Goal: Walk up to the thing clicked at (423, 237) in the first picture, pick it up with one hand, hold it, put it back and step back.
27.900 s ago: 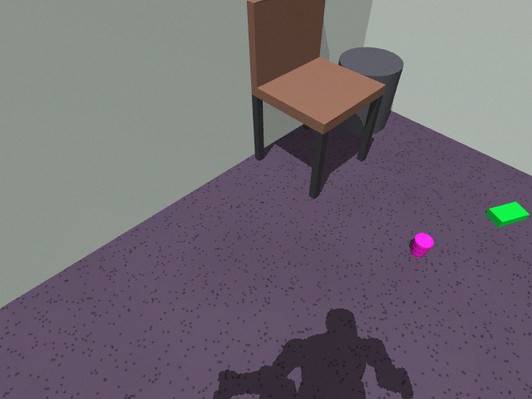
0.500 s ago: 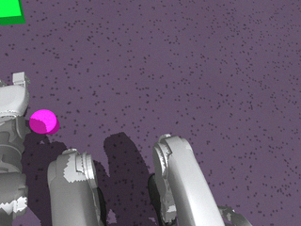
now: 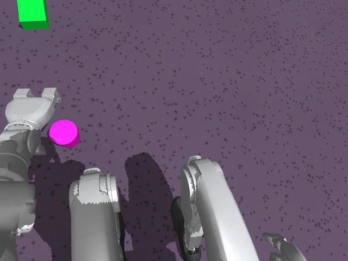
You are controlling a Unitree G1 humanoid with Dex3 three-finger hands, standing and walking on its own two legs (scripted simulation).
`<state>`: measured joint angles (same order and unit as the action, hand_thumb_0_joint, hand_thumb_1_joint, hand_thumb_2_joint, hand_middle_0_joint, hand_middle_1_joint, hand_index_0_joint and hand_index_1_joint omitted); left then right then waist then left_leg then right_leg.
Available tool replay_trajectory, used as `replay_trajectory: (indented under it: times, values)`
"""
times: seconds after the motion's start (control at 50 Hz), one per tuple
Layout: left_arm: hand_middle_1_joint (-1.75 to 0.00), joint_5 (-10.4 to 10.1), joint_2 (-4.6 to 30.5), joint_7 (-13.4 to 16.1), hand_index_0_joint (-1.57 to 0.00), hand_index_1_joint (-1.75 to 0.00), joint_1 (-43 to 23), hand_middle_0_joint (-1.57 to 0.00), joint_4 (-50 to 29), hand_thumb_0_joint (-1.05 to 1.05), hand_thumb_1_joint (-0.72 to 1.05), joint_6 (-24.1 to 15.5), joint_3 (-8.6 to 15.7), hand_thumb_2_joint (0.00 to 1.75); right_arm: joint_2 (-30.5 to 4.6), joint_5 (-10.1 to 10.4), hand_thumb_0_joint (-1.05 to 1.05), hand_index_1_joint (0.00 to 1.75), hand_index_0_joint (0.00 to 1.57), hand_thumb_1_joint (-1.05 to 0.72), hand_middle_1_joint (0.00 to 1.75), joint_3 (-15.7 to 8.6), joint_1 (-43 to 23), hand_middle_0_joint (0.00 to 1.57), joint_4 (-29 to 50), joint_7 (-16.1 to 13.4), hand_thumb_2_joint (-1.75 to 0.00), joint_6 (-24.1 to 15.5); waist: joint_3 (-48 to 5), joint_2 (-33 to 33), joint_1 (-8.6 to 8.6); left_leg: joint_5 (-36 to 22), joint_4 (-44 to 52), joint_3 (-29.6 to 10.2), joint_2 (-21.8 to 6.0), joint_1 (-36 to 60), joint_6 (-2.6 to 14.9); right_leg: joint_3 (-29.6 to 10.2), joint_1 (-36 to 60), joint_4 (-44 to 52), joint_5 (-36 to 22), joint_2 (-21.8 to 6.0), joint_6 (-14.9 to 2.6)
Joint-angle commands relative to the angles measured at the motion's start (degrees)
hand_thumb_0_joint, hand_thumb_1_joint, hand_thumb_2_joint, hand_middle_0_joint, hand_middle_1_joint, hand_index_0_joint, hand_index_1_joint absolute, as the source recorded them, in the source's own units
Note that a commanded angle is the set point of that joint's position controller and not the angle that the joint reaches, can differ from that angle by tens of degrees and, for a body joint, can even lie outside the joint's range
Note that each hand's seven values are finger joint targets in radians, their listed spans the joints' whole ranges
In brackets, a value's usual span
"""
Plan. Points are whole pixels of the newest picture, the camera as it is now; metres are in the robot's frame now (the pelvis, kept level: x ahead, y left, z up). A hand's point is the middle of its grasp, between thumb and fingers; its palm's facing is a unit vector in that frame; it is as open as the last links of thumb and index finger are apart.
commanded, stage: home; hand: left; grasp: from above
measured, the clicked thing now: (67, 136) +0.47 +0.26 -0.32
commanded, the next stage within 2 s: none
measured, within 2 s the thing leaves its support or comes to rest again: neither
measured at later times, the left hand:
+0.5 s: hand (50, 119) +0.46 +0.25 -0.13, palm faces -0.32 -0.43 -0.84, open 10.7 cm
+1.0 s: hand (2, 182) +0.30 +0.22 +0.10, palm faces +0.03 -0.94 -0.35, open 7.4 cm
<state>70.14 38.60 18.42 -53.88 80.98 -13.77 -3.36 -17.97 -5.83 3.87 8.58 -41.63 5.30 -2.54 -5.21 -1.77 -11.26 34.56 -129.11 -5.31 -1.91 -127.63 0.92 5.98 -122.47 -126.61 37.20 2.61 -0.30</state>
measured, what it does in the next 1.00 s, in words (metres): rises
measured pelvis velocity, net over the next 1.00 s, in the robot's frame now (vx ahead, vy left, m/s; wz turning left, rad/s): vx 0.04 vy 0.00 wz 0.09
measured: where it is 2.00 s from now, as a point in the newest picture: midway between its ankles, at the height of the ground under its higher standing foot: (153, 248)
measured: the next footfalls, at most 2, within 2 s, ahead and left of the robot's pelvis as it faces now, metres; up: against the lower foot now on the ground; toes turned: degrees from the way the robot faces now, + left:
none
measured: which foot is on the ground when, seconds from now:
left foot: down 0.00-1.00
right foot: down 0.00-1.00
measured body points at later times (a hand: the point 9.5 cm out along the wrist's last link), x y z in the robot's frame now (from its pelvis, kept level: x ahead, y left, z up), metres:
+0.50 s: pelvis +0.02 +0.00 +0.02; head +0.24 +0.04 +0.41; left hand +0.47 +0.27 -0.08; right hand +0.06 -0.24 -0.11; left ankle +0.10 +0.12 -0.33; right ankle +0.11 -0.11 -0.33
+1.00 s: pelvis +0.04 +0.00 +0.21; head +0.16 +0.04 +0.64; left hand +0.29 +0.27 +0.12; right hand +0.27 -0.22 +0.12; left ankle +0.10 +0.12 -0.33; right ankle +0.10 -0.11 -0.33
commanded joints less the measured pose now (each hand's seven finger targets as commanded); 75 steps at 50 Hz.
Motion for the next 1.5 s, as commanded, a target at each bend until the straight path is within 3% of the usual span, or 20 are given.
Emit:
replay_trajectory:
  times: [0.0, 0.08, 0.1, 0.16, 0.22, 0.26, 0.32, 0.38, 0.42, 0.46, 0.5, 0.54, 0.58, 0.62, 0.72, 0.86, 0.92, 1.12, 1.26, 1.48]
  values:
    - [-1.03, 2.00, 12.83, 8.72, -0.07, -1.02, -24.32, -0.07, -1.88, 0.00, -0.53, 0.18, 3.90, 1.00, -11.60, -1.98, 0.00, 0.30, 0.20, -0.90, 0.30, -2.38, 10.41, 0.20, -0.22, -0.07, -0.90, -1.71, -33.05, 16.30, -2.94, -1.23, 10.17, 2.00, 1.50, 26.71, 0.20, 2.47, 10.46, 11.67, -4.95, 2.03, -2.33]
    - [-0.79, 2.91, 16.98, 13.04, -0.23, -0.78, -26.47, -0.26, -0.64, 0.00, -0.33, 2.17, 8.01, 0.96, -11.92, -3.49, 0.00, 0.30, 0.20, -0.88, 0.30, -1.96, 11.10, 0.20, -0.51, 0.41, -0.89, -2.86, -36.57, 20.59, -3.02, -0.41, 8.64, 2.01, 1.35, 27.61, -0.15, 2.54, 10.27, 9.48, -3.78, 1.89, -2.59]
    - [-0.74, 2.08, 17.31, 13.73, -0.23, -0.76, -26.54, -0.26, -2.49, 0.00, -0.29, 2.75, 9.11, 0.97, -12.33, -3.63, 0.00, 0.30, 0.20, -0.88, 0.30, -2.37, 10.68, 0.20, -0.64, 0.58, -0.89, -3.19, -37.78, 22.37, -2.17, -0.10, 9.58, 1.83, 1.22, 29.37, -0.29, 3.50, 9.03, 8.71, -4.42, 1.37, -2.54]
    - [-0.71, -0.65, 16.51, 13.62, -0.23, -0.74, -25.91, -0.26, -5.69, 0.00, -0.25, 5.17, 9.64, 0.96, -12.33, -4.02, 0.00, 0.30, 0.20, -0.88, 0.30, -2.62, 11.79, 0.20, -0.20, 1.58, -0.89, -3.80, -43.03, 24.99, -2.60, -2.53, 8.45, 2.01, 1.02, 31.79, -0.26, 3.83, 10.40, 7.91, -7.45, 1.37, -2.63]
    - [-0.70, -6.19, 16.14, 11.67, -0.23, -0.72, -22.09, -0.26, -9.44, 0.00, -0.12, 7.43, 11.04, 0.99, -11.65, -3.11, 0.00, 0.30, 0.20, -0.88, 0.30, -3.67, 12.80, 0.20, -0.23, 2.50, -0.89, -3.65, -47.31, 24.26, -0.29, -4.31, 8.90, 2.65, 0.97, 31.57, 0.22, 3.16, 14.65, 9.55, -9.10, 1.55, -2.41]
    - [-0.67, -10.32, 12.34, 8.97, -0.23, -0.69, -19.45, -0.26, -9.50, 0.00, -0.03, 8.81, 9.25, 0.99, -10.71, -2.49, 0.00, 0.30, 0.20, -0.88, 0.30, -4.14, 13.60, 0.20, -0.60, 2.97, -0.89, -3.78, -46.08, 21.07, -0.87, -4.37, 8.70, 2.96, 0.90, 29.70, 0.79, 2.50, 17.19, 11.15, -9.59, 1.87, -2.17]
    - [-0.61, -17.26, 11.25, 5.02, -0.23, -0.63, -12.89, -0.25, -16.57, 0.00, 0.13, 10.41, 10.85, 0.98, -9.71, -0.71, 0.00, 0.30, 0.20, -0.89, 0.30, -5.95, 15.11, 0.20, -0.98, 3.05, -0.90, -3.34, -49.16, 19.40, 2.31, -5.81, 11.42, 3.46, 1.13, 31.09, 0.91, 1.61, 22.46, 13.66, -10.67, 1.81, -2.22]
    - [-0.54, -23.36, 8.06, 0.14, -0.22, -0.56, -7.59, -0.24, -25.32, 0.00, 0.31, 12.10, 10.09, 0.96, -9.57, 1.67, 0.00, 0.30, 0.20, -0.89, 0.30, -7.51, 15.38, 0.20, -0.34, 2.85, -0.90, -2.33, -49.11, 16.52, 2.98, -7.68, 14.85, 2.97, 1.02, 34.20, 1.02, 0.87, 25.29, 16.61, -12.89, 1.72, -2.25]
    - [-0.51, -28.11, 4.14, -3.13, -0.22, -0.53, 0.97, -0.23, -31.14, 0.00, 0.38, 13.53, 9.07, 0.96, -8.79, 3.16, 0.00, 0.30, 0.20, -0.89, 0.30, -8.07, 14.36, 0.20, 1.68, 2.44, -0.90, -1.69, -48.02, 14.30, 3.96, -8.68, 17.04, 3.24, 1.07, 34.66, 1.37, -0.27, 29.07, 19.76, -14.27, 1.74, -1.97]
    - [-0.49, -32.36, 1.38, -5.95, -0.23, -0.50, 7.09, -0.24, -34.94, 0.00, 0.54, 14.83, 8.67, 1.00, -8.44, 4.15, 0.00, 0.30, 0.20, -0.89, 0.30, -8.11, 13.13, 0.20, 2.74, 1.98, -0.90, -1.00, -43.28, 9.46, 3.53, -7.14, 19.40, 2.49, 0.89, 32.64, 1.84, -0.64, 30.32, 22.43, -13.80, 1.69, -1.65]
    - [-0.40, -36.00, 1.29, -8.54, -0.22, -0.41, 9.49, -0.22, -42.42, 0.00, 0.70, 15.10, 9.51, 0.96, -7.82, 5.00, 0.00, 0.30, 0.20, -0.90, 0.30, -8.43, 11.87, 0.20, 4.01, 1.20, -0.90, -0.43, -42.37, 8.78, 4.68, -6.90, 22.04, 2.17, 0.62, 34.40, 1.88, -1.28, 32.37, 24.92, -13.39, 1.65, -1.66]
    - [-0.36, -39.32, -4.06, -10.80, -0.21, -0.36, 14.63, -0.21, -46.30, 0.00, 0.80, 15.70, 6.75, 0.93, -7.02, 5.44, 0.00, 0.30, 0.20, -0.90, 0.30, -8.42, 10.45, 0.20, 5.65, 0.41, -0.90, -0.31, -39.85, 7.86, 4.22, -5.63, 24.85, 1.87, 0.46, 36.49, 1.79, -1.56, 33.40, 27.58, -11.90, 1.51, -1.77]
    - [-0.31, -42.84, -2.18, -11.53, -0.20, -0.31, 15.78, -0.20, -52.07, 0.00, 0.90, 15.98, 9.33, 0.91, -7.23, 6.08, 0.00, 0.30, 0.20, -0.90, 0.30, -8.44, 9.01, 0.20, 7.43, -0.49, -0.90, -0.45, -39.16, 8.35, 5.62, -4.27, 28.35, 0.86, 0.28, 40.12, 1.41, -1.83, 34.43, 29.36, -10.08, 1.12, -1.98]
    - [-0.30, -45.13, -6.22, -12.51, -0.20, -0.30, 19.38, -0.20, -52.57, 0.00, 0.90, 16.45, 7.01, 0.90, -6.88, 6.49, 0.00, 0.30, 0.20, -0.90, 0.30, -8.11, 6.79, 0.20, 8.51, -1.57, -0.90, -0.67, -34.19, 9.42, 4.91, -0.96, 32.12, 0.13, 0.08, 42.56, 1.05, -1.92, 33.02, 31.61, -7.02, 0.87, -2.21]
    - [-0.30, -52.19, -8.10, -12.62, -0.20, -0.30, 29.00, -0.20, -61.37, 0.00, 0.89, 18.06, 8.78, 0.89, -6.42, 7.30, 0.00, 0.30, 0.20, -0.90, 0.30, -7.84, 3.60, 0.20, 11.01, -4.27, -0.90, -2.07, -35.16, 9.21, 6.90, -2.79, 38.45, 0.81, 0.39, 51.56, 0.83, -2.98, 39.96, 37.56, -8.26, 0.45, -2.05]
    - [-0.30, -63.30, -11.67, -12.87, -0.20, -0.30, 37.96, -0.20, -71.43, 0.00, 0.90, 22.72, 8.41, 0.90, -5.52, 7.90, 0.00, 0.30, 0.20, -0.90, 0.30, -6.99, -0.17, 0.20, 14.29, -7.64, -0.90, -3.62, -32.79, 9.86, 6.96, -0.56, 48.93, -0.27, 0.43, 62.81, 0.44, -3.71, 48.05, 46.37, -6.31, 0.06, -1.75]
    - [-0.30, -66.89, -12.98, -12.70, -0.20, -0.30, 41.98, -0.20, -74.65, 0.00, 0.90, 24.89, 8.06, 0.90, -4.62, 8.15, 0.00, 0.30, 0.20, -0.90, 0.30, -6.17, -0.90, 0.20, 15.69, -8.87, -0.90, -4.19, -30.01, 8.44, 6.50, 0.56, 52.94, -0.12, 0.72, 65.22, 0.70, -4.03, 53.13, 51.73, -5.25, -0.05, -1.51]
    - [-0.30, -73.31, -17.19, -12.81, -0.20, -0.30, 60.30, -0.20, -81.15, 0.00, 0.90, 31.62, 9.99, 0.90, -2.13, 8.58, 0.00, 0.30, 0.20, -0.90, 0.30, -3.75, 2.30, 0.20, 17.27, -13.39, -0.90, -6.35, -21.69, 7.13, 7.30, -12.68, 65.65, 1.45, 1.13, 79.42, 0.45, -3.70, 70.92, 65.91, -15.49, -0.25, -1.25]
    - [-0.30, -73.74, -19.50, -13.37, -0.20, -0.30, 72.32, -0.20, -88.89, 0.00, 0.90, 33.58, 8.98, 0.90, -1.03, 7.78, 0.00, 0.30, 0.20, -0.90, 0.30, -3.63, 5.72, 0.20, 19.38, -15.36, -0.90, -7.94, -18.16, 6.01, 7.25, -21.84, 73.27, 2.45, 1.57, 89.13, 0.35, -3.28, 82.19, 74.49, -23.95, -0.32, -0.78]
    - [-0.30, -73.91, -20.54, -15.22, -0.20, -0.30, 82.64, -0.20, -98.56, 0.00, 0.90, 36.07, 7.90, 0.90, -1.23, 7.12, 0.00, 0.30, 0.20, -0.90, 0.30, -4.07, 5.88, 0.20, 21.85, -16.61, -0.90, -10.90, -8.99, 4.51, 8.06, -20.80, 81.32, 1.46, 1.27, 94.61, 0.30, -1.91, 86.76, 81.39, -21.79, -0.10, -0.59]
